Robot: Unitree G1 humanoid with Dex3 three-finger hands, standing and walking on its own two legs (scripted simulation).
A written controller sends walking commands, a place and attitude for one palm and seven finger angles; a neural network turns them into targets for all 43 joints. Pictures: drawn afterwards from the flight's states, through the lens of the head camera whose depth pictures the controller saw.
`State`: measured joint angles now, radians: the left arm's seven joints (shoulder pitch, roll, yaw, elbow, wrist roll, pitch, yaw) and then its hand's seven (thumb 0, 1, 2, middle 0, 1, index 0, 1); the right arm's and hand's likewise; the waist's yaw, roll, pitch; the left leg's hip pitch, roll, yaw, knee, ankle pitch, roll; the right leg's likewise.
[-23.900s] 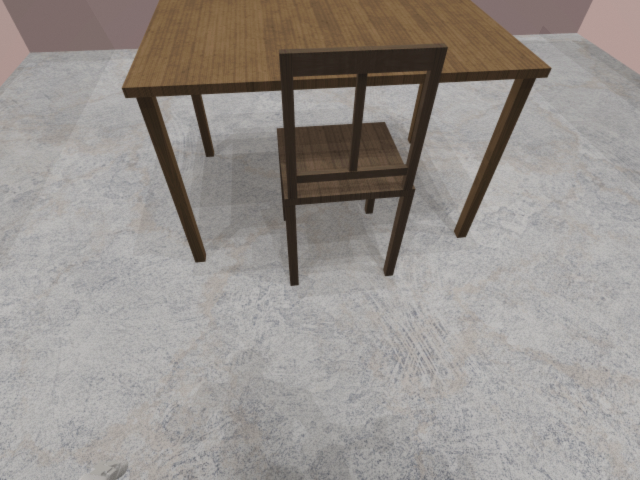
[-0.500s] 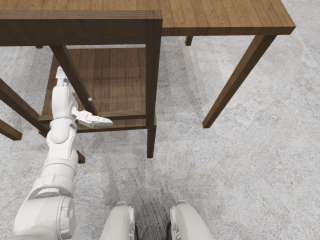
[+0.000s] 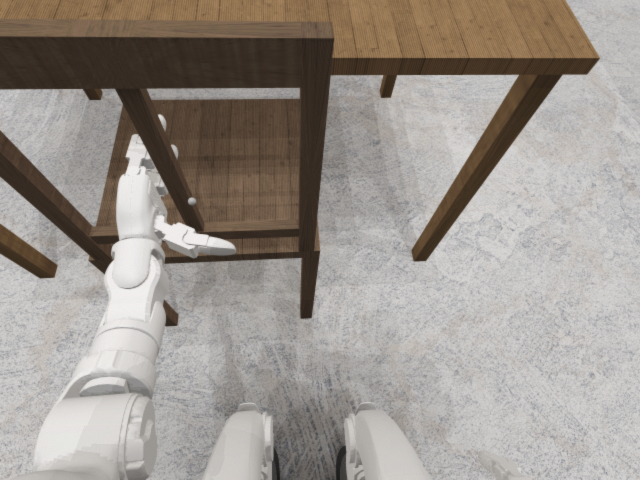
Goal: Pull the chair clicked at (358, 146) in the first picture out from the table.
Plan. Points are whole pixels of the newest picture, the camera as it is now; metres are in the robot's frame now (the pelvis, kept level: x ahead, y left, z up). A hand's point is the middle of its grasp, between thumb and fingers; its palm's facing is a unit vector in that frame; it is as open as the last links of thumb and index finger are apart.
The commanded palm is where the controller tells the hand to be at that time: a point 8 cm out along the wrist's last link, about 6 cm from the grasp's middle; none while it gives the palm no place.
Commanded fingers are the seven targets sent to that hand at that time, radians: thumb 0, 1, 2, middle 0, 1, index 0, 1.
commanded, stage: hook a spindle and tug to test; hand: left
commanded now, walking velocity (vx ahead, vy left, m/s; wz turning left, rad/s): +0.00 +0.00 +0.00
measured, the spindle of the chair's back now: (171, 173) +0.49 +0.18 +0.03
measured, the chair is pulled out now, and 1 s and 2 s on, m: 0.00 0.02 0.09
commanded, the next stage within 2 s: step backward, pulling the chair out in 1.28 s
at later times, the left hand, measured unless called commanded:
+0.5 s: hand (185, 195) +0.46 +0.16 +0.03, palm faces +0.06 -1.00 -0.01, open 8.5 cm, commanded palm +0.43 +0.20 +0.03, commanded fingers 0.00 0.73 0.83 -0.50 -1.45 -0.50 -1.45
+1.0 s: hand (188, 206) +0.44 +0.15 +0.03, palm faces +0.05 -1.00 -0.01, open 5.5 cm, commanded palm +0.41 +0.19 +0.03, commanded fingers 0.00 0.90 0.90 -0.50 -1.45 -0.50 -1.45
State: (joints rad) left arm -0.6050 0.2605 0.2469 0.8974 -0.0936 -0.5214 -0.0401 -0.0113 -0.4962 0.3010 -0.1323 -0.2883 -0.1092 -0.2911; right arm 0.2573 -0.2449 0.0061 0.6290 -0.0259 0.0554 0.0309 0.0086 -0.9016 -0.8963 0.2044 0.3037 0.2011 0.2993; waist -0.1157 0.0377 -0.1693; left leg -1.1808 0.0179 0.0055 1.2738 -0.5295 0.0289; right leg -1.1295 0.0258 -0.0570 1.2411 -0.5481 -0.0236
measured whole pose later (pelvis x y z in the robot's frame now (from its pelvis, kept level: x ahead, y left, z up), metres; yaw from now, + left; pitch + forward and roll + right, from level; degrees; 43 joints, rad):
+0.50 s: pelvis +0.00 +0.00 +0.00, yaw +0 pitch +26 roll -3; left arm -0.62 0.28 0.27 0.91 -0.12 -0.51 -0.07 0.00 0.21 0.60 -0.45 -1.35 -0.45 -1.37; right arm 0.28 -0.24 0.01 0.64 -0.02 0.06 0.03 0.01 -0.90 -0.90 0.20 0.30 0.20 0.30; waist -0.12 0.03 -0.17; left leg -1.19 0.02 0.00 1.27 -0.54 0.03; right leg -1.13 0.03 -0.06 1.23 -0.55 -0.02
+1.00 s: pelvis +0.03 +0.01 +0.01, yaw -1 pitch +25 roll -3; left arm -0.43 0.22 0.20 0.69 -0.13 -0.49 -0.02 0.01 0.73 0.77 -0.40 -1.41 -0.39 -1.43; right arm 0.27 -0.23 0.00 0.60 -0.02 0.07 0.05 0.01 -0.90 -0.90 0.20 0.30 0.20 0.30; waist -0.10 0.04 -0.18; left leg -1.12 0.02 0.02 1.23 -0.56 0.04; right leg -1.06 0.03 -0.04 1.18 -0.56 -0.01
